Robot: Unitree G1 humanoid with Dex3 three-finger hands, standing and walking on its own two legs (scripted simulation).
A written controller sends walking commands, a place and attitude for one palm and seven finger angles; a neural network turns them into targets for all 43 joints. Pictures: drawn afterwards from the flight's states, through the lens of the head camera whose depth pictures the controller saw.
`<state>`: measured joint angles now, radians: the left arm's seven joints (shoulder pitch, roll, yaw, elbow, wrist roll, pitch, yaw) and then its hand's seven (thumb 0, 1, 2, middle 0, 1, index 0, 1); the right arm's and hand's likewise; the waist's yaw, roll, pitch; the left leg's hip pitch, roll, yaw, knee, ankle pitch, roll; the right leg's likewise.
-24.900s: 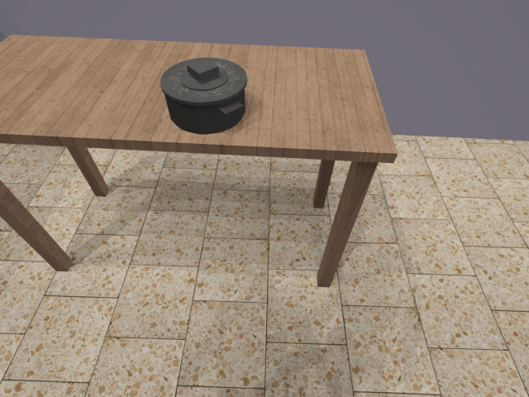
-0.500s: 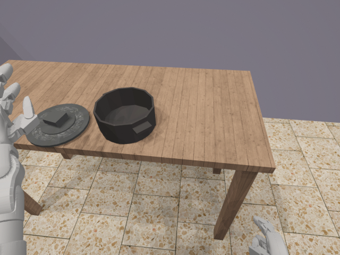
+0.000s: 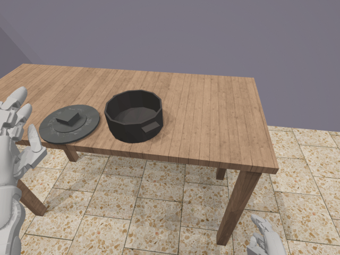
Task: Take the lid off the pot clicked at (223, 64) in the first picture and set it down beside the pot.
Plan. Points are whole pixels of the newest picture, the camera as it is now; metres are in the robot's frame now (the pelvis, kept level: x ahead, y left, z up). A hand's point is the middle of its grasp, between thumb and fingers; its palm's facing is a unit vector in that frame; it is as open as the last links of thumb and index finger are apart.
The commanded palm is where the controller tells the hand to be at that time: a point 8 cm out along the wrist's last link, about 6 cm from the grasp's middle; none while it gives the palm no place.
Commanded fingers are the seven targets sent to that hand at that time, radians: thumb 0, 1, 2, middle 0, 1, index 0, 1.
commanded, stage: draw the hand back to the body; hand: left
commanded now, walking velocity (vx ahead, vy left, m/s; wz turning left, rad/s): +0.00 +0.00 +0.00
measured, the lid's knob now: (67, 117) +0.51 +0.43 +0.02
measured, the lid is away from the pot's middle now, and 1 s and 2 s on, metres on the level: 0.24 0.24 0.24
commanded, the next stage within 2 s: step back with the hand held close in 0.32 s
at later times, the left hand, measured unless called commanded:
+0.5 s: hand (30, 164) +0.19 +0.26 +0.21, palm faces +0.45 -0.81 -0.37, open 7.4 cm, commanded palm +0.13 +0.30 +0.20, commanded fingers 0.00 0.90 0.90 -0.20 -0.30 -0.20 -0.30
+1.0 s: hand (15, 188) +0.15 +0.26 +0.20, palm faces +0.41 -0.78 -0.47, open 7.4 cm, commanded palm +0.08 +0.31 +0.20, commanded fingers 0.00 0.90 0.90 -0.20 -0.30 -0.20 -0.30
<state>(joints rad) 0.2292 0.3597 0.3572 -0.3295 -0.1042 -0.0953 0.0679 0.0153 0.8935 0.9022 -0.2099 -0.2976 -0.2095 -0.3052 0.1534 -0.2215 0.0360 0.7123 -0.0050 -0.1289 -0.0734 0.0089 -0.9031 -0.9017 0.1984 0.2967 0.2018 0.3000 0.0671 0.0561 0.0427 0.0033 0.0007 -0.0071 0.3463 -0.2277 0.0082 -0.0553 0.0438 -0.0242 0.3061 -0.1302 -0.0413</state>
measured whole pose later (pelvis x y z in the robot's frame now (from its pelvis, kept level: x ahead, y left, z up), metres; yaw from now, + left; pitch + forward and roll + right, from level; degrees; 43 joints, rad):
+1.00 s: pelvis -0.05 +0.03 -0.02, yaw +0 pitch -1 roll +0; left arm 0.52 0.41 0.44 -0.63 -0.03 -0.23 0.10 0.01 0.89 0.90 -0.22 -0.30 -0.22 -0.31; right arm 0.24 -0.23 0.00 0.54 0.02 -0.05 -0.07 0.01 -0.90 -0.90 0.20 0.30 0.20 0.30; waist 0.00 0.00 0.00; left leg -0.31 -0.06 0.03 0.59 -0.27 0.07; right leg -0.38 -0.02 0.01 0.57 -0.17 0.01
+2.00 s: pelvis -0.20 +0.07 -0.02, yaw -1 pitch +0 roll -2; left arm 0.43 0.43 0.39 -0.67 -0.04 -0.28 0.12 0.01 0.89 0.90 -0.21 -0.30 -0.21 -0.31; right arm 0.19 -0.17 0.01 0.62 -0.02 -0.10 -0.06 0.01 -0.90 -0.90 0.20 0.30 0.21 0.30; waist -0.01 -0.06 -0.01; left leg -0.43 -0.01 0.00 0.60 -0.15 0.05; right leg -0.37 0.02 0.03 0.66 -0.35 0.01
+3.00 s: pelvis -0.35 +0.05 -0.04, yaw +6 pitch -1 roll +3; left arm 0.21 0.27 0.08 0.50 0.02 0.05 0.00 0.01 0.91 0.90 -0.20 -0.29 -0.19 -0.30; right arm 0.27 -0.25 -0.03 0.78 -0.05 0.00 0.00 0.00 -0.90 -0.90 0.20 0.30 0.20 0.30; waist -0.06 -0.01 -0.07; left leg -0.44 0.00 -0.03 0.80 -0.41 -0.01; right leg -0.45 -0.03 0.06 0.79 -0.37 -0.01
